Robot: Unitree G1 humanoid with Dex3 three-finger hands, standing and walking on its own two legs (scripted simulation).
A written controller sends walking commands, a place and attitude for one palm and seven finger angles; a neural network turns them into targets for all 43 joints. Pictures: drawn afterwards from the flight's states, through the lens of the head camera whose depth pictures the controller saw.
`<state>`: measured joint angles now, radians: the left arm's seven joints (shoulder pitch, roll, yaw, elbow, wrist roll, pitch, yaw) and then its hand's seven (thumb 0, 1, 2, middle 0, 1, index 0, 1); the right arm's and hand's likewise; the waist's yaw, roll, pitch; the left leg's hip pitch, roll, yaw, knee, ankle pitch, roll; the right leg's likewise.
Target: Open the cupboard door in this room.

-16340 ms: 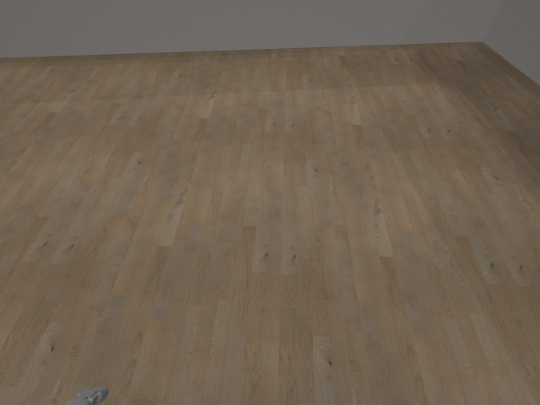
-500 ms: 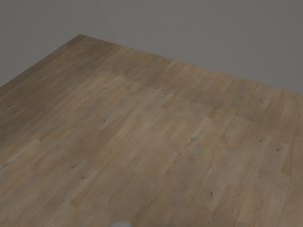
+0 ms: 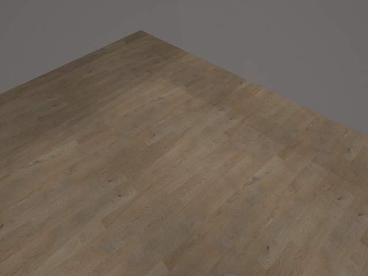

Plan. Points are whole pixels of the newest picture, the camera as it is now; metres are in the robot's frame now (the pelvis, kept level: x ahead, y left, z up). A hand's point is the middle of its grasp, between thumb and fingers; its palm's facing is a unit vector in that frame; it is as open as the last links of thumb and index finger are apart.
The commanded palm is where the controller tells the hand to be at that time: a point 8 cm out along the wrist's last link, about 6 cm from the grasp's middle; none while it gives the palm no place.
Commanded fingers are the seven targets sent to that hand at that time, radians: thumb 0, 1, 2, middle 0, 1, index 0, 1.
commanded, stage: turn or walk to find it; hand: left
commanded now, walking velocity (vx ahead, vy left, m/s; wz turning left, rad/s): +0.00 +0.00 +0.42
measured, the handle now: out of the picture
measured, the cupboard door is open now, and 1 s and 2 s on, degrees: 0 0 0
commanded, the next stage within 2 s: none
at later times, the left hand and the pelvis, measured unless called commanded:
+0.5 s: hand out of the picture -0.02 +0.17 -0.17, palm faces +0.27 -0.93 -0.25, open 7.3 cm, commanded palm none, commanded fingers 0.00 0.90 0.90 -0.20 -0.30 -0.20 -0.30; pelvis -0.03 -0.04 +0.00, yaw +14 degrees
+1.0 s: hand out of the picture -0.04 +0.20 -0.16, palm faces +0.45 -0.86 -0.26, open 7.4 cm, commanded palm none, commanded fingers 0.00 0.90 0.90 -0.20 -0.30 -0.20 -0.30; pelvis -0.04 -0.03 -0.01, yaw +26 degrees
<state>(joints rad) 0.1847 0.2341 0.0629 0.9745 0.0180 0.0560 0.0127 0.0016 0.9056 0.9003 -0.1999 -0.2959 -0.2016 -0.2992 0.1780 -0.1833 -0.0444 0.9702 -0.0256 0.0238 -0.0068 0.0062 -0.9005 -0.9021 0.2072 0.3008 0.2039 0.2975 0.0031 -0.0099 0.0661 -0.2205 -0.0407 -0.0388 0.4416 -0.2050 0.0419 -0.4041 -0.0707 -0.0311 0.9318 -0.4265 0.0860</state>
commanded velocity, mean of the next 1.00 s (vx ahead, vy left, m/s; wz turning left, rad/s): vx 0.00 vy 0.00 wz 0.42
